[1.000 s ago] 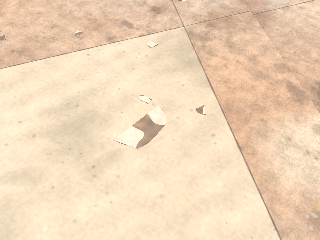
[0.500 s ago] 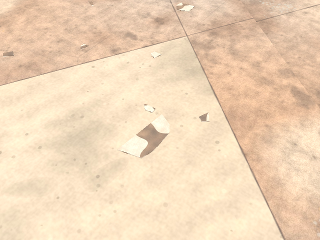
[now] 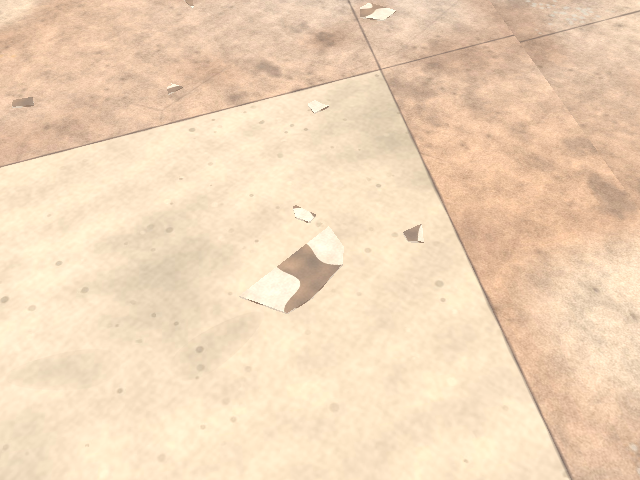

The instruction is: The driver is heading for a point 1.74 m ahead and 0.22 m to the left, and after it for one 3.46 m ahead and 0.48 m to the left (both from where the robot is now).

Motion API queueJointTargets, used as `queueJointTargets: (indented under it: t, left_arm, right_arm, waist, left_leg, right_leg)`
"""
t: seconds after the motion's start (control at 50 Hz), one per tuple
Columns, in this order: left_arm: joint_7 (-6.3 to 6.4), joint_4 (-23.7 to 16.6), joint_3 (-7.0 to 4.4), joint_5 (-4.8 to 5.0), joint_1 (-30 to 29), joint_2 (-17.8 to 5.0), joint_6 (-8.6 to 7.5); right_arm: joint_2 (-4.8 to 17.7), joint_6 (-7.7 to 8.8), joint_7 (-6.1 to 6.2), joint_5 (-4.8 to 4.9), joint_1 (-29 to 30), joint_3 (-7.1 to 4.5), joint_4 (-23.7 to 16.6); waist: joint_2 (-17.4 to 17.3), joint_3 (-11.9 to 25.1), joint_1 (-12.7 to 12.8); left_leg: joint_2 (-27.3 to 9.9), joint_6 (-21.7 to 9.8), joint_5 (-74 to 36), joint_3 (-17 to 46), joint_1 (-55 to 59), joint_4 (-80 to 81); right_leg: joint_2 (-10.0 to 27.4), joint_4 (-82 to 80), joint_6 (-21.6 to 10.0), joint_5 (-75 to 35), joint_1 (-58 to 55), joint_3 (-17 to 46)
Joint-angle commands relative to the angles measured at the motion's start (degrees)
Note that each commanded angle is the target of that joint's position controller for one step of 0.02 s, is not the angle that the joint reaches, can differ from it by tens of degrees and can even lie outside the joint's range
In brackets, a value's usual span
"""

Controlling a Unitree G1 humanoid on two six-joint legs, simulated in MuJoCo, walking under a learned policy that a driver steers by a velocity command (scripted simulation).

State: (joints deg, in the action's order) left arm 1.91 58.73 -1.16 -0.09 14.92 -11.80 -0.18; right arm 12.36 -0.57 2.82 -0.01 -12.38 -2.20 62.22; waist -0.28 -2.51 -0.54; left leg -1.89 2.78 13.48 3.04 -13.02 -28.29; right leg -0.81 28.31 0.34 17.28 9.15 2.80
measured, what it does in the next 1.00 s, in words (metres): shifts its weight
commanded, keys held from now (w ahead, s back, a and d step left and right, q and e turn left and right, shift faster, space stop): no key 0.74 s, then w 0.26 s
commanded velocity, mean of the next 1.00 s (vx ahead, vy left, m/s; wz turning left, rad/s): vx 0.05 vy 0.00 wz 0.00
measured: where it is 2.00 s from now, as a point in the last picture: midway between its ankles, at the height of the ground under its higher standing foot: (328, 462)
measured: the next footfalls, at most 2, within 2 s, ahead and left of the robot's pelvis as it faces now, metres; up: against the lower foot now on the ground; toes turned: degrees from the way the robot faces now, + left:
right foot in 1.44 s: +0.43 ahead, -0.10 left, +0.00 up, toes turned -2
left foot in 2.00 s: +0.75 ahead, +0.13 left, +0.00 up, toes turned +3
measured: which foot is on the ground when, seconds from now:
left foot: down 0.00-1.00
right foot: down 0.00-1.00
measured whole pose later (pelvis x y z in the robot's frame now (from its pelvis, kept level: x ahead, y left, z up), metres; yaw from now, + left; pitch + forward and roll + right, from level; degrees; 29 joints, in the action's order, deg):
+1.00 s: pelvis +0.04 +0.03 -0.01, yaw +1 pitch +0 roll +0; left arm 1.8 62.0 -1.5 2.0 25.6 -11.3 -2.2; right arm 10.7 4.4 0.9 1.6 -20.2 -1.2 62.6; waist 1.3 1.2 0.8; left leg 0.9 -3.3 22.7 -0.7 -15.1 -35.7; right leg 1.5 33.7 0.1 24.6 9.5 4.0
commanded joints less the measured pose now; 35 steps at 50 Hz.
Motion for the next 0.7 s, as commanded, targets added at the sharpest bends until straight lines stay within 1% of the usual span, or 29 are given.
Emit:
queueJointTargets:
  t: [0.02,0.32,0.7]
  left_arm:
    - [0.21,-0.7,-0.85,0.04,2.59,-5.6,-0.39]
    - [0.38,2.05,-0.12,0.15,5.4,-4.34,-0.31]
    - [0.57,3.39,0.35,0.26,8.29,-3.11,-0.32]
  right_arm:
    - [5.73,0.34,0.17,0.02,-1.9,-0.78,-0.88]
    - [4.44,0.34,0.1,0.11,-3.97,0.02,0.45]
    - [3.34,0.42,0.07,0.2,-6.26,0.65,0.53]
  waist:
    - [0.26,-0.53,0.05]
    - [0.09,-1.19,0.26]
    - [0.09,-1.71,0.39]
  left_leg:
    - [0.57,-1.2,-6.7,-1.29,2.49,3.58]
    - [0.98,-1.64,-5.84,-1.45,1.53,3.53]
    - [1.31,-2.07,-5.34,-1.45,0.69,3.28]
  right_leg:
    - [1.01,-6.36,-0.77,-6.84,4.99,0.39]
    - [0.71,-6.08,-0.4,-5.94,5.56,-0.42]
    - [0.61,-5.56,-0.04,-5.5,6.17,-1.02]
